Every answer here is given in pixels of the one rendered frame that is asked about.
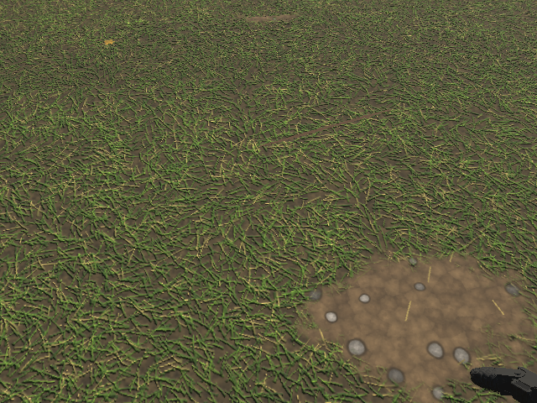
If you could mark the right robot hand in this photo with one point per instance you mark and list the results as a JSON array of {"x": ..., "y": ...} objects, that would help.
[{"x": 520, "y": 383}]

